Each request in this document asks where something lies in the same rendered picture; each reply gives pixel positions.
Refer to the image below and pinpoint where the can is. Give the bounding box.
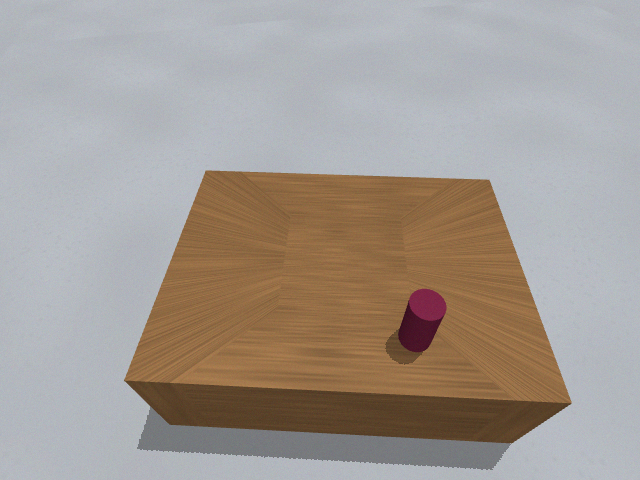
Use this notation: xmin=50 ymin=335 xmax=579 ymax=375
xmin=398 ymin=289 xmax=446 ymax=352

